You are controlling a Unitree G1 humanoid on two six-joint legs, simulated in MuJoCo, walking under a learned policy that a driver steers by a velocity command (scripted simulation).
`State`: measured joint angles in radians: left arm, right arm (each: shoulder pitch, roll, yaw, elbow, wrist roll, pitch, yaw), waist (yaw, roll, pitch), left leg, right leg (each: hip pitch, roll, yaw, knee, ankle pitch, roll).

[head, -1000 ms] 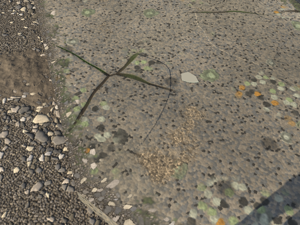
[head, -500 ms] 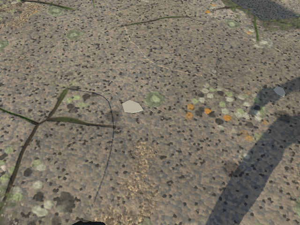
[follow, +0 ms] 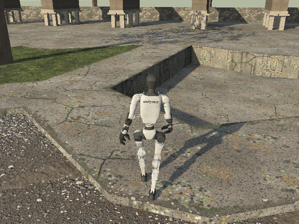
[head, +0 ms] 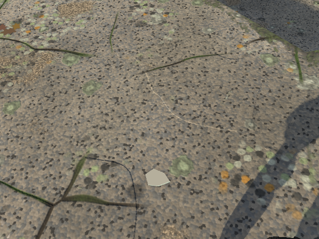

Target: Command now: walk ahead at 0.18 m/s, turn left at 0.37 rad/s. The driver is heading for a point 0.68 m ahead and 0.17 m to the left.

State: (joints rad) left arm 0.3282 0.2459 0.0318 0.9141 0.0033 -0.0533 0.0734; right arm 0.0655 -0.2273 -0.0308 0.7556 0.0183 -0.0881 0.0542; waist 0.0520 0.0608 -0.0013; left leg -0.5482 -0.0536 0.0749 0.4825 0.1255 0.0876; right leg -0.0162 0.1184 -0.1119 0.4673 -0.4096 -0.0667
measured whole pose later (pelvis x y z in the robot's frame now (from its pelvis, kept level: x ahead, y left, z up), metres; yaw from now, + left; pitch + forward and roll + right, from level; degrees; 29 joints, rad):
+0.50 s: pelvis +0.11 -0.05 +0.00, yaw +19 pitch +3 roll +0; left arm 0.18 0.24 0.05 0.71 0.01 -0.02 0.04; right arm 0.19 -0.29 -0.08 0.60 0.01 0.05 -0.03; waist -0.02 0.04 -0.01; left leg -0.48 -0.17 -0.21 0.65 -0.31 0.03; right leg -0.37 0.03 0.08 0.56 -0.21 0.00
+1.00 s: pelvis +0.09 -0.04 +0.01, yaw +29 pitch +1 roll +0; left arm 0.23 0.26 0.05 0.74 0.02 0.01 0.03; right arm 0.16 -0.20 -0.03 0.62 -0.03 0.02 0.01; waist 0.03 -0.04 -0.01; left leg -0.28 -0.03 -0.01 0.53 -0.28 0.03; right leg -0.36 -0.06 0.00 0.68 -0.43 0.06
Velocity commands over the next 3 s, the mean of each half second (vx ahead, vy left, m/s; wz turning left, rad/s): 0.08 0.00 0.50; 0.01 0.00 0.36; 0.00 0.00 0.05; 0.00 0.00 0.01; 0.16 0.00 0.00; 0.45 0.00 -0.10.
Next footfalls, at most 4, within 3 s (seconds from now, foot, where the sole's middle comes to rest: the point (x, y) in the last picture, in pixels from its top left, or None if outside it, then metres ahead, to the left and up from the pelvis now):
0.46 right None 0.20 -0.14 -0.76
0.88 left None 0.07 0.08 -0.76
2.84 left None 0.41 0.26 -0.76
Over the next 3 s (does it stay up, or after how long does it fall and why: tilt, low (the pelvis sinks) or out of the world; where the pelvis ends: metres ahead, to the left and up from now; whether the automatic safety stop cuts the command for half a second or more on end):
stays up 0.37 0.13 0.01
